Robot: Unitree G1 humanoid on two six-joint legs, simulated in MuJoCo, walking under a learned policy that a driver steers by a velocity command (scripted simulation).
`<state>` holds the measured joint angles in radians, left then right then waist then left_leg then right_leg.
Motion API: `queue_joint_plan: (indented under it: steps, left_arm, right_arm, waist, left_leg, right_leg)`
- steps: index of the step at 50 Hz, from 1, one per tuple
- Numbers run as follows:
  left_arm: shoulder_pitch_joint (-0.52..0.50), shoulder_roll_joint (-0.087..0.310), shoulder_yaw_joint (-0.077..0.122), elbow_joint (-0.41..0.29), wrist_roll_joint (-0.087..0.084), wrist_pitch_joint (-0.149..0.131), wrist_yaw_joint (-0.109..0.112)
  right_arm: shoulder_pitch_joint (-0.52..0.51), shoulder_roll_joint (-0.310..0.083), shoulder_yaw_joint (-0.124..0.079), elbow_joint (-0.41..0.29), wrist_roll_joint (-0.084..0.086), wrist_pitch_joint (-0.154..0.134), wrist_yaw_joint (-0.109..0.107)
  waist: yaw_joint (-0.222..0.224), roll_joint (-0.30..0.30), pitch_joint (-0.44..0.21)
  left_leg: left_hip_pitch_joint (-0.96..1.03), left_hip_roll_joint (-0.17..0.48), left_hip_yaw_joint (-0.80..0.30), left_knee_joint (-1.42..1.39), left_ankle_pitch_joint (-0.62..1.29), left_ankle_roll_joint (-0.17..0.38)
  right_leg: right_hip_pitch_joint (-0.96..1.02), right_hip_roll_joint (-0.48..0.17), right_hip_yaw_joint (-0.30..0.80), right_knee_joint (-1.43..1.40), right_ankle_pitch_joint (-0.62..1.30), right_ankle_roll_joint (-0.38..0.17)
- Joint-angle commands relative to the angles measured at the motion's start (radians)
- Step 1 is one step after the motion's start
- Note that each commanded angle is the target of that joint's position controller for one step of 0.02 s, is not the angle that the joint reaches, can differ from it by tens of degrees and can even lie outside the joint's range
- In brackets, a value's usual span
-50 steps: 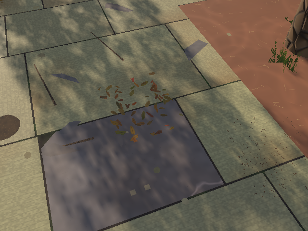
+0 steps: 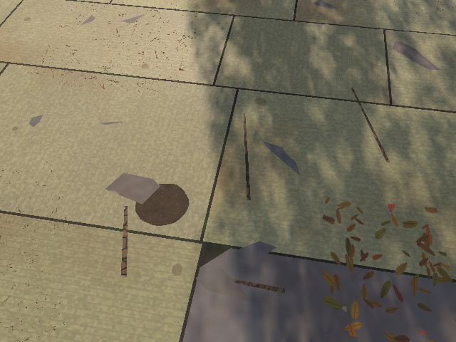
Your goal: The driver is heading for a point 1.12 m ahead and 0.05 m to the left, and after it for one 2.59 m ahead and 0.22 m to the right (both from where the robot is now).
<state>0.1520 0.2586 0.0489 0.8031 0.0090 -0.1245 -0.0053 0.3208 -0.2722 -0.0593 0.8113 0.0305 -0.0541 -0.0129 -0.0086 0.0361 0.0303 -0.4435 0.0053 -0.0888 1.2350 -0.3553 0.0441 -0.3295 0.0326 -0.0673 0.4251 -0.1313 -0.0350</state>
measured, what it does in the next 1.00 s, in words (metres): walks ahead: left foot, then right foot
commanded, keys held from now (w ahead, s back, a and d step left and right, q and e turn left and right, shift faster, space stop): w+q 0.20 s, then w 0.26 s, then w+e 0.54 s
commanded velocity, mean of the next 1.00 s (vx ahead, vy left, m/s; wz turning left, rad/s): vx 0.50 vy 0.00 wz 0.06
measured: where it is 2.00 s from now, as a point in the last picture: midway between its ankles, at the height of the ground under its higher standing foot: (219, 181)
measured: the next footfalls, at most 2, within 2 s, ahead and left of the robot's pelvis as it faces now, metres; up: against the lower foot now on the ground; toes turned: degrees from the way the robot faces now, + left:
left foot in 0.38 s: +0.34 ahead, +0.20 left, +0.00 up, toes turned +14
right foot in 0.94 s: +0.68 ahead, +0.02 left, +0.00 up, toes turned -2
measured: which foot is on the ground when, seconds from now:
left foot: up 0.00-0.36, down 0.38-0.96, up 0.98-1.00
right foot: down 0.00-0.40, up 0.42-0.92, down 0.94-1.00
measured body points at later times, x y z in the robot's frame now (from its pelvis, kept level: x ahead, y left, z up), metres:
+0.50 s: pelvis +0.26 +0.09 -0.01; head +0.30 +0.12 +0.44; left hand +0.27 +0.38 -0.14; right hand +0.47 -0.13 -0.10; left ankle +0.30 +0.19 -0.74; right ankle +0.18 -0.09 -0.64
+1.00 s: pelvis +0.55 +0.09 -0.02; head +0.59 +0.09 +0.42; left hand +0.73 +0.34 -0.12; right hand +0.60 -0.19 -0.15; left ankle +0.34 +0.21 -0.66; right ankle +0.64 +0.02 -0.74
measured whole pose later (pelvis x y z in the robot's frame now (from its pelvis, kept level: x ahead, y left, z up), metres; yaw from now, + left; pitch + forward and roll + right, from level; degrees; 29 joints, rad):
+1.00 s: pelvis +0.55 +0.09 -0.02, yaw -2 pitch +3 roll +1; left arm 0.11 0.28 0.06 0.72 -0.02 -0.06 -0.05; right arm 0.30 -0.27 -0.06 0.83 0.00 -0.07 -0.02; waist -0.02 -0.01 0.04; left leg -0.14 0.04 0.08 1.00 -0.50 -0.01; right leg -0.53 0.06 -0.06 0.66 -0.18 -0.12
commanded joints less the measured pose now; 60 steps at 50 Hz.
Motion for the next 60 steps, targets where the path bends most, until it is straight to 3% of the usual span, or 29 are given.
queue_joint_plan:
  steps: [1,5,10,14,16,17,18,19,20,21,22,23,24,25,28,31,36,41,44,46,47,48,49,50,51,52,53,55,60]
  left_arm:
    - [0.029,0.084,0.024,-0.020,0.000,-0.014,-0.005]
    - [0.054,0.138,0.044,0.010,-0.006,-0.019,-0.005]
    - [0.086,0.175,0.050,0.021,-0.010,0.002,0.002]
    - [0.163,0.205,0.053,0.057,-0.033,0.024,-0.004]
    - [0.167,0.224,0.057,0.069,-0.042,0.039,-0.003]
    - [0.154,0.235,0.058,0.071,-0.045,0.046,-0.001]
    - [0.142,0.230,0.053,0.072,-0.042,0.053,0.002]
    - [0.155,0.191,0.036,0.063,-0.027,0.051,0.008]
    - [0.221,0.076,-0.003,0.013,0.004,0.033,-0.001]
    - [0.225,0.102,-0.005,0.031,-0.021,-0.002,-0.012]
    - [0.132,0.173,0.019,0.006,-0.064,-0.010,-0.018]
    - [0.081,0.157,0.013,-0.010,-0.063,-0.013,-0.016]
    - [0.069,0.145,0.014,0.000,-0.044,-0.006,-0.009]
    - [0.090,0.145,0.021,0.011,-0.035,0.009,-0.008]
    - [0.146,0.098,0.018,0.034,-0.037,0.054,-0.008]
    - [0.072,0.085,0.021,0.012,-0.036,0.065,0.000]
    - [-0.045,0.057,0.013,-0.029,-0.027,0.054,-0.022]
    - [-0.160,0.039,0.000,-0.103,-0.025,0.050,-0.054]
    - [-0.140,0.064,0.011,-0.138,-0.029,0.051,-0.072]
    - [0.030,0.124,0.044,-0.115,-0.033,0.058,-0.069]
    - [0.189,0.186,0.076,-0.082,-0.032,0.060,-0.054]
    - [0.289,0.282,0.097,-0.067,-0.033,0.070,-0.029]
    - [0.264,0.315,0.096,-0.095,-0.028,0.056,-0.036]
    - [0.278,0.231,0.078,-0.095,-0.025,0.053,-0.037]
    - [0.231,0.184,0.067,-0.098,-0.028,0.049,-0.033]
    - [0.157,0.163,0.058,-0.115,-0.032,0.048,-0.033]
    - [0.100,0.129,0.048,-0.132,-0.029,0.049,-0.030]
    - [0.071,0.125,0.045,-0.156,-0.018,0.049,-0.022]
    - [0.122,0.163,0.053,-0.138,-0.027,0.051,0.006]
  right_arm:
    - [0.033,-0.034,-0.015,-0.082,0.005,0.006,0.005]
    - [-0.057,-0.032,-0.010,-0.144,-0.010,0.017,0.005]
    - [-0.213,-0.026,-0.001,-0.200,-0.007,-0.001,0.040]
    - [-0.312,-0.022,0.007,-0.254,-0.005,-0.001,0.057]
    - [-0.306,-0.048,-0.002,-0.268,-0.010,-0.003,0.062]
    - [-0.252,-0.071,-0.015,-0.259,-0.015,-0.004,0.061]
    - [-0.108,-0.110,-0.040,-0.217,-0.017,-0.005,0.058]
    - [0.067,-0.182,-0.075,-0.167,-0.015,-0.001,0.044]
    - [0.156,-0.314,-0.100,-0.155,-0.024,0.002,0.029]
    - [0.182,-0.269,-0.081,-0.167,-0.020,-0.007,0.033]
    - [0.135,-0.201,-0.057,-0.158,-0.028,-0.017,0.042]
    - [0.068,-0.168,-0.048,-0.161,-0.023,-0.020,0.044]
    - [-0.010,-0.127,-0.036,-0.167,-0.023,-0.022,0.045]
    - [-0.058,-0.091,-0.025,-0.173,-0.029,-0.028,0.047]
    - [-0.076,-0.093,-0.029,-0.147,-0.037,-0.057,0.044]
    - [-0.035,-0.096,-0.034,-0.107,-0.049,-0.067,0.027]
    - [-0.024,-0.115,-0.036,-0.072,-0.043,-0.067,0.007]
    - [0.039,-0.135,-0.045,-0.019,-0.028,-0.041,-0.005]
    - [0.007,-0.169,-0.053,-0.022,-0.023,-0.017,-0.016]
    - [-0.017,-0.196,-0.057,-0.031,-0.021,0.000,-0.027]
    - [-0.028,-0.194,-0.052,-0.039,-0.017,0.000,-0.030]
    - [0.012,-0.106,-0.022,-0.063,-0.050,-0.017,-0.025]
    - [0.088,-0.024,0.010,-0.107,-0.041,-0.056,-0.004]
    - [-0.039,-0.124,-0.010,-0.118,-0.007,-0.091,0.014]
    - [-0.107,-0.136,-0.011,-0.144,0.012,-0.104,0.019]
    - [-0.124,-0.121,-0.008,-0.141,-0.007,-0.106,0.011]
    - [-0.127,-0.134,-0.019,-0.138,-0.032,-0.098,0.003]
    - [-0.090,-0.123,-0.024,-0.144,-0.043,-0.072,0.003]
    - [-0.195,-0.065,-0.002,-0.176,-0.051,-0.049,-0.001]
  waist:
    - [0.000,-0.111,-0.047]
    - [0.005,-0.079,-0.011]
    - [0.061,-0.075,0.012]
    - [0.091,-0.080,0.050]
    - [0.064,-0.099,0.045]
    - [0.020,-0.115,0.005]
    - [-0.064,-0.105,-0.077]
    - [-0.136,-0.068,-0.183]
    - [-0.096,0.193,-0.294]
    - [-0.105,0.185,-0.457]
    - [-0.110,0.100,-0.327]
    - [-0.081,0.079,-0.217]
    - [-0.042,0.020,-0.155]
    - [-0.006,0.033,-0.124]
    - [0.039,0.033,-0.093]
    - [0.016,0.015,-0.029]
    - [-0.025,0.019,0.024]
    - [-0.072,0.006,0.072]
    - [-0.032,0.044,0.025]
    - [0.067,0.072,-0.091]
    - [0.153,0.036,-0.175]
    - [0.144,-0.174,-0.270]
    - [0.059,-0.320,-0.429]
    - [0.136,-0.171,-0.398]
    - [0.120,-0.120,-0.256]
    - [0.066,-0.008,-0.163]
    - [0.032,-0.002,-0.117]
    - [-0.011,-0.046,-0.094]
    - [0.018,-0.083,-0.056]
  left_leg:
    - [-0.178,0.124,-0.028,-0.004,0.056,-0.001]
    - [-0.275,0.148,-0.028,-0.141,0.172,-0.019]
    - [-0.250,0.125,0.052,-0.421,0.390,-0.013]
    - [-0.220,0.091,0.095,-0.560,0.294,0.017]
    - [-0.174,0.056,0.126,-0.608,0.185,0.048]
    - [-0.074,0.020,0.154,-0.643,0.164,0.068]
    - [0.133,-0.032,0.188,-0.705,0.219,0.093]
    - [0.427,-0.013,0.123,-0.679,0.267,0.124]
    - [0.788,0.272,-0.371,-0.731,0.193,0.270]
    - [0.847,0.401,-0.720,-0.906,0.158,0.357]
    - [0.765,0.363,-0.557,-0.911,0.201,0.297]
    - [0.616,0.318,-0.393,-0.907,0.281,0.258]
    - [0.480,0.278,-0.277,-0.924,0.344,0.225]
    - [0.381,0.244,-0.197,-0.960,0.382,0.204]
    - [0.280,0.226,-0.079,-1.053,0.439,0.206]
    - [0.301,0.219,0.021,-1.089,0.468,0.185]
    - [0.356,0.211,0.149,-1.123,0.428,0.134]
    - [0.529,0.268,0.204,-1.059,0.524,0.117]
    - [0.576,0.276,0.248,-0.920,0.893,0.084]
    - [0.546,0.251,0.278,-0.664,1.172,0.052]
    - [0.413,0.205,0.295,-0.426,1.070,0.015]
    - [0.128,0.119,0.286,-0.088,0.414,-0.027]
    - [-0.241,-0.093,0.077,0.217,-0.248,-0.070]
    - [-0.349,-0.024,-0.056,0.243,-0.184,-0.039]
    - [-0.381,0.018,-0.033,0.176,-0.094,-0.017]
    - [-0.334,0.065,-0.020,0.079,-0.027,-0.017]
    - [-0.269,0.092,-0.012,-0.003,0.008,-0.028]
    - [-0.189,0.110,-0.005,-0.073,0.042,-0.053]
    - [-0.173,0.081,0.049,-0.387,0.276,-0.109]
  right_leg:
    - [0.162,-0.285,0.262,-0.271,0.020,-0.169]
    - [0.176,-0.307,0.141,-0.310,0.135,-0.193]
    - [0.235,-0.276,-0.021,-0.284,0.183,-0.148]
    - [0.318,-0.316,-0.028,-0.261,0.149,-0.134]
    - [0.372,-0.340,-0.036,-0.196,0.295,-0.122]
    - [0.378,-0.333,-0.059,-0.104,0.469,-0.108]
    - [0.341,-0.297,-0.105,0.076,0.614,-0.082]
    - [0.172,-0.251,-0.133,0.319,0.535,-0.041]
    - [-0.258,-0.110,-0.135,0.735,-0.084,0.032]
    - [-0.378,-0.034,0.089,0.922,-0.459,0.030]
    - [-0.470,-0.089,0.129,0.967,-0.392,0.016]
    - [-0.471,-0.134,0.112,0.915,-0.307,0.003]
    - [-0.425,-0.173,0.113,0.847,-0.235,0.004]
    - [-0.357,-0.200,0.125,0.795,-0.181,0.005]
    - [-0.293,-0.199,0.132,0.747,-0.078,0.025]
    - [-0.390,-0.170,0.184,0.631,0.047,0.039]
    - [-0.390,-0.125,0.140,0.347,0.273,0.028]
    - [-0.458,-0.114,0.073,0.221,0.184,-0.011]
    - [-0.357,-0.056,-0.011,0.201,0.032,-0.059]
    - [-0.107,0.028,-0.063,0.194,-0.032,-0.109]
    - [0.157,0.042,-0.019,0.128,0.032,-0.152]
    - [0.448,-0.176,0.311,0.128,0.113,-0.224]
    - [0.739,-0.384,0.920,-0.050,-0.074,-0.447]
    - [0.730,-0.353,0.858,-0.115,-0.129,-0.380]
    - [0.598,-0.316,0.695,-0.118,-0.087,-0.331]
    - [0.427,-0.271,0.580,-0.124,0.016,-0.293]
    - [0.305,-0.234,0.499,-0.140,0.118,-0.276]
    - [0.183,-0.197,0.443,-0.182,0.214,-0.280]
    - [0.078,-0.124,0.290,-0.190,0.305,-0.233]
